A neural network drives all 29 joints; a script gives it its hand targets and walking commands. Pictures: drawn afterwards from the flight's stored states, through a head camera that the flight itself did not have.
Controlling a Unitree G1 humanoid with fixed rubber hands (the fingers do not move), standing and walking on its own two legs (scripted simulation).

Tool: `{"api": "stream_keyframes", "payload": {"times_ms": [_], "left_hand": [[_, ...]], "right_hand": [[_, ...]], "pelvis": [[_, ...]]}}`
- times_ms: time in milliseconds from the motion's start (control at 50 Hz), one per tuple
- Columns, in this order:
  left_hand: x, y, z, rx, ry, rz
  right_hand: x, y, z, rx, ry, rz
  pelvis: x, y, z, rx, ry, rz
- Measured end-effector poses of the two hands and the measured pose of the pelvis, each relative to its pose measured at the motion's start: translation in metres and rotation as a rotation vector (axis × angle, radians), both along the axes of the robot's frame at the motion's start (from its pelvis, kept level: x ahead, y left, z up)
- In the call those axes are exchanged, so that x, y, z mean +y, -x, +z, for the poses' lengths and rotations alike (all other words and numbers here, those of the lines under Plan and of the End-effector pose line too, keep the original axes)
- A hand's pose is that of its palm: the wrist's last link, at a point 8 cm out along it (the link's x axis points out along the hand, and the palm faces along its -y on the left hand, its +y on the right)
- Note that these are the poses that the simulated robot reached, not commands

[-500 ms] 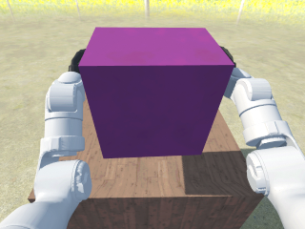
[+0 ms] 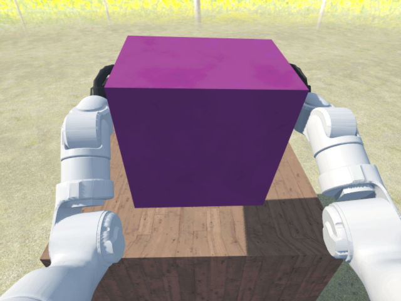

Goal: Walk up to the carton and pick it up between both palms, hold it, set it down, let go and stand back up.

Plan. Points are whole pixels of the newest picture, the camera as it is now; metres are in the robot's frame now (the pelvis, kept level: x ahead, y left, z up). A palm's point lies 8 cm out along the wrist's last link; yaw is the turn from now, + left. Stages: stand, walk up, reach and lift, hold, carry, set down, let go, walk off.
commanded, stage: hold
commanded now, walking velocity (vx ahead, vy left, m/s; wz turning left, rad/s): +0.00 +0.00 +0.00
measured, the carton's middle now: (200, 126) +0.38 +0.01 +0.22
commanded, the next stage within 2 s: none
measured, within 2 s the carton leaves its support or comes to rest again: neither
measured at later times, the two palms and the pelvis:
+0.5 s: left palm (100, 109) +0.38 +0.20 +0.26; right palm (291, 103) +0.38 -0.17 +0.27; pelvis +0.01 +0.01 +0.00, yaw +0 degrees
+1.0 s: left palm (100, 105) +0.37 +0.19 +0.27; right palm (295, 99) +0.38 -0.17 +0.28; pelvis +0.00 +0.00 +0.00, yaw +0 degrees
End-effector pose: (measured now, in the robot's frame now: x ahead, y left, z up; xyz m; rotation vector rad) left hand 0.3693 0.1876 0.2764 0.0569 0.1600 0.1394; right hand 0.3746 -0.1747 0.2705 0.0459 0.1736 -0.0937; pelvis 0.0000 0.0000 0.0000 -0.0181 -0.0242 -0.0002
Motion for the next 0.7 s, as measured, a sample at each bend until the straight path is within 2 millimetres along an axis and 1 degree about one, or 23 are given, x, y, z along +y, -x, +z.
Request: {"api": "stream_keyframes", "payload": {"times_ms": [100,260,360,480,580,700], "left_hand": [[0.002,-0.002,0.011,-0.017,0.011,-0.002],[0.011,-0.007,0.008,0.0,0.005,-0.01],[0.013,-0.007,-0.001,0.006,0.002,-0.011],[0.009,-0.009,-0.013,0.028,-0.006,-0.017],[0.006,-0.006,-0.009,-0.005,-0.001,-0.005],[0.003,-0.006,-0.007,0.005,0.01,-0.002]], "right_hand": [[0.002,-0.001,0.011,-0.016,0.002,-0.003],[0.011,-0.006,0.014,0.0,0.031,0.001],[0.013,-0.006,0.009,0.008,0.027,-0.001],[0.009,-0.006,-0.004,0.03,0.019,-0.009],[0.006,-0.004,-0.004,-0.002,0.014,-0.003],[0.003,-0.004,-0.005,0.01,-0.004,-0.006]], "pelvis": [[0.001,-0.001,0.0,0.001,-0.002,-0.004],[0.006,-0.006,0.0,-0.006,-0.002,-0.005],[0.009,-0.009,0.0,-0.015,0.002,0.002],[0.011,-0.007,0.0,-0.003,0.004,-0.001],[0.011,-0.005,0.0,0.009,0.006,-0.003],[0.008,-0.003,0.0,0.008,0.002,-0.004]]}}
